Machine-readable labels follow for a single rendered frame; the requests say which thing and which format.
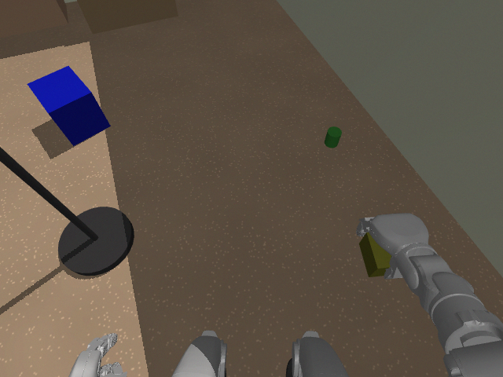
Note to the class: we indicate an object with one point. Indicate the right robot arm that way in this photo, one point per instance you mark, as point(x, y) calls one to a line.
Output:
point(471, 337)

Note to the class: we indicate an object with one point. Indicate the right robot hand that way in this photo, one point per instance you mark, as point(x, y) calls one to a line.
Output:
point(393, 232)

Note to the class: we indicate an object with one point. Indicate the floor lamp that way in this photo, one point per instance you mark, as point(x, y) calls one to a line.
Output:
point(95, 241)

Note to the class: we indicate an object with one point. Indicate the left robot hand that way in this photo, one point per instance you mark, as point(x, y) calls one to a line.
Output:
point(88, 363)

